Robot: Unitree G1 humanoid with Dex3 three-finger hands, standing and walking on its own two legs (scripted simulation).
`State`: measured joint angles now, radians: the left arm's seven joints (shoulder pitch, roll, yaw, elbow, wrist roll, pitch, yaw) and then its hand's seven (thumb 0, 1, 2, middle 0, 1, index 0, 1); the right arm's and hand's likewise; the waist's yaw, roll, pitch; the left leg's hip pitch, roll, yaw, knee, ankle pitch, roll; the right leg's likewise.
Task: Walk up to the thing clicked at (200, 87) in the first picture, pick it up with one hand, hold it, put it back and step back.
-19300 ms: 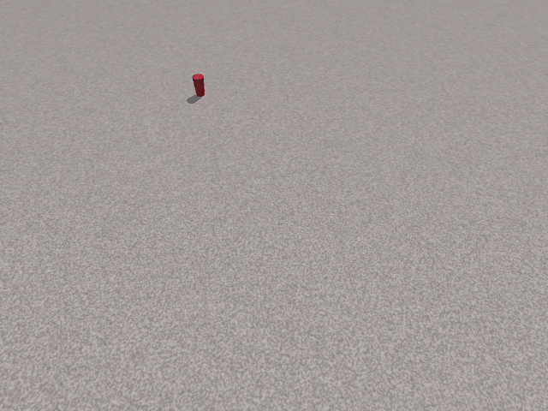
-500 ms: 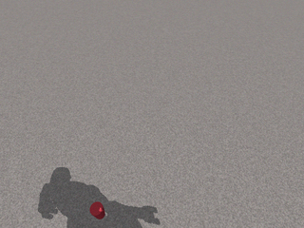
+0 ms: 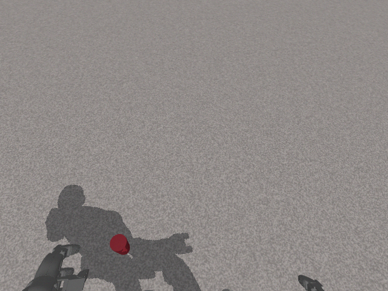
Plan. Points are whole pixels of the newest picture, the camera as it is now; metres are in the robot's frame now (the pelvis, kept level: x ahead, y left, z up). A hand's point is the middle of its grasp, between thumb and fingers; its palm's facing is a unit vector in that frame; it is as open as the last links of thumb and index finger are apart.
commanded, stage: rise first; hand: left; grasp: from above
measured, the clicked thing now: (121, 245) +0.35 +0.31 -0.69
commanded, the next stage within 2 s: none
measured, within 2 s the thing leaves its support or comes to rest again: neither
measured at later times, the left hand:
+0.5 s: hand out of the picture +0.14 +0.28 -0.23, palm faces -0.18 -0.85 -0.49, open 14.1 cm
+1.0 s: hand (82, 280) +0.18 +0.32 -0.36, palm faces -0.39 -0.62 -0.68, open 13.9 cm
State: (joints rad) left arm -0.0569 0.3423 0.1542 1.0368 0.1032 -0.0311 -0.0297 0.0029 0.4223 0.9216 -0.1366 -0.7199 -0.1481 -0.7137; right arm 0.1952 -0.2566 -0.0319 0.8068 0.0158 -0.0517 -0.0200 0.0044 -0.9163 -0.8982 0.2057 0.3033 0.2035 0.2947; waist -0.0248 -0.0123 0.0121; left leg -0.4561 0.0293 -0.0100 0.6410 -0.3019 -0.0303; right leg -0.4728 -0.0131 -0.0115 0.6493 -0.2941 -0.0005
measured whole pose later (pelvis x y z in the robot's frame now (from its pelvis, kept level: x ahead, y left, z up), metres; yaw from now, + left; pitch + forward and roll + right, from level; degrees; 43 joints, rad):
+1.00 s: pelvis -0.04 +0.01 -0.22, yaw +0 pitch +32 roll -2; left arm 0.00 0.49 0.18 0.59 0.54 -0.12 0.02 -0.01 -0.44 0.92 -0.07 -1.03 -0.09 -1.02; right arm 0.06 -0.29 -0.06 0.59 -0.01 -0.19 0.03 0.01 -0.89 -0.89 0.21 0.30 0.21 0.29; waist -0.02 -0.01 -0.17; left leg -1.62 0.01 -0.06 1.76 -0.69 -0.02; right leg -1.61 -0.03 -0.02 1.73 -0.67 0.02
